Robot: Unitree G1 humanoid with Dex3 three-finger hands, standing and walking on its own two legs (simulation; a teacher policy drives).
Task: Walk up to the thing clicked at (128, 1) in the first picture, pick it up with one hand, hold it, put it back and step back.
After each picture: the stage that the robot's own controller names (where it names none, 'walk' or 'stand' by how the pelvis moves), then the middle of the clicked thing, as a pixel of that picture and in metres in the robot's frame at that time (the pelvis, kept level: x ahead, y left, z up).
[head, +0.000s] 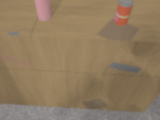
stand; (123, 12) +0.73 -0.19 +0.06
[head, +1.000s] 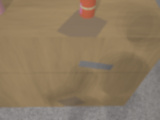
walk; (87, 2) +0.67 +0.00 +0.09
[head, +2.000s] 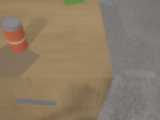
stand; (15, 35) +0.50 +0.26 +0.08
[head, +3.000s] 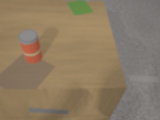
stand; (31, 47) +0.47 +0.21 +0.05
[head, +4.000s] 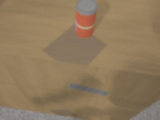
stand; (85, 19) +0.52 +0.01 +0.09
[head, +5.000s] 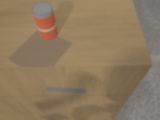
walk; (46, 22) +0.51 +0.15 +0.09
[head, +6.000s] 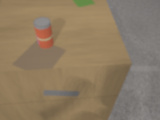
stand; (44, 33) +0.57 +0.17 +0.06
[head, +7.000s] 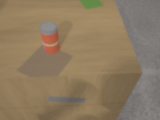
stand; (50, 38) +0.53 +0.14 +0.06
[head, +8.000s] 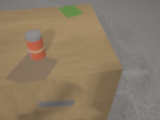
stand; (35, 45) +0.54 +0.21 +0.05
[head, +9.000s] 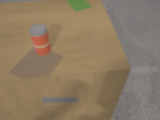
stand; (40, 40) +0.54 +0.18 +0.06
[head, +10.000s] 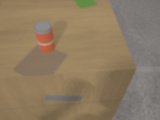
stand; (45, 37) +0.54 +0.16 +0.06
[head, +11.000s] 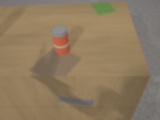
rise first; (61, 40) +0.54 +0.14 +0.06
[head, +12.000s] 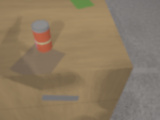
go down; (42, 36) +0.55 +0.14 +0.07
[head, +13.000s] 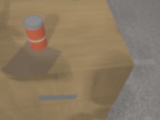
go down; (36, 33) +0.53 +0.14 +0.07
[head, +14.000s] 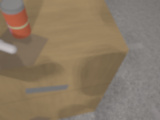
close in; (17, 19) +0.53 +0.16 +0.11
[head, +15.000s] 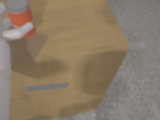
close; (21, 18) +0.53 +0.15 +0.11
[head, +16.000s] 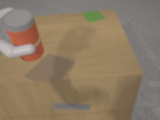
lift; (25, 37) +0.32 +0.15 +0.28
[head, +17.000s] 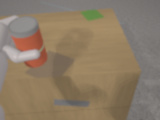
lift; (30, 43) +0.32 +0.14 +0.26
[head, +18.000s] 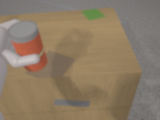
hold; (29, 47) +0.31 +0.15 +0.25
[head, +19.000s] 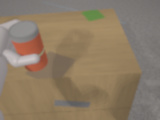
hold; (30, 47) +0.31 +0.14 +0.25
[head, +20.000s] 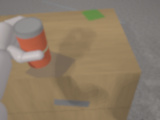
crouch; (34, 44) +0.32 +0.14 +0.25
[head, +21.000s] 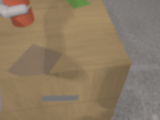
crouch; (16, 2) +0.46 +0.16 +0.27
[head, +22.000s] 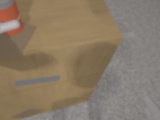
lower; (6, 13) +0.52 +0.15 +0.13
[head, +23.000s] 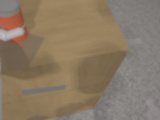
lower; (12, 21) +0.50 +0.15 +0.12
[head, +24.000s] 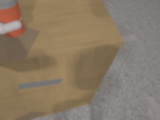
lower; (8, 15) +0.52 +0.15 +0.12
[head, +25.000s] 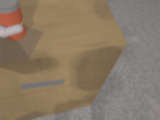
lower; (10, 18) +0.51 +0.15 +0.12
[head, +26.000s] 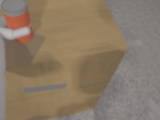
loosen; (18, 21) +0.50 +0.14 +0.12
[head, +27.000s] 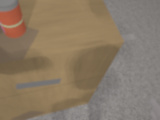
withdraw; (10, 15) +0.51 +0.15 +0.12
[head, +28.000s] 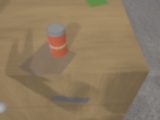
sink last; (57, 40) +0.50 +0.13 +0.09
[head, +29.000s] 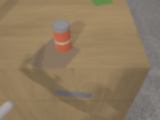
stand; (62, 36) +0.52 +0.13 +0.08
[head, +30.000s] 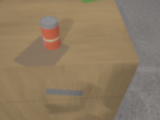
stand; (50, 33) +0.53 +0.14 +0.10
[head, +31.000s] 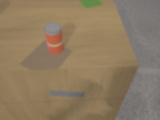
stand; (54, 38) +0.54 +0.13 +0.06
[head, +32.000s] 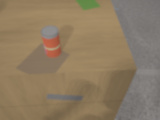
stand; (51, 42) +0.52 +0.14 +0.06
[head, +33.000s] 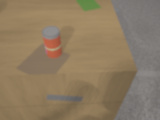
stand; (52, 42) +0.52 +0.13 +0.06
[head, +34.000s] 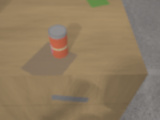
stand; (58, 42) +0.50 +0.11 +0.06
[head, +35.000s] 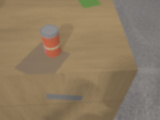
stand; (51, 41) +0.51 +0.14 +0.06
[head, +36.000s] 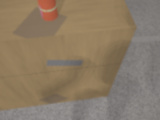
walk; (47, 3) +0.62 +0.14 +0.09
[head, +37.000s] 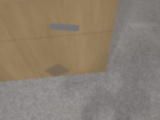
walk; out of the picture +0.89 +0.19 +0.08
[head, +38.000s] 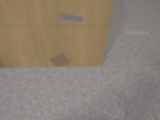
walk; out of the picture +1.17 +0.12 +0.08
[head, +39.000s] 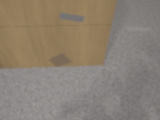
stand; out of the picture +1.10 +0.12 +0.06
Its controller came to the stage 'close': yes
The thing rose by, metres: 0.21
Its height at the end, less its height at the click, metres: +0.00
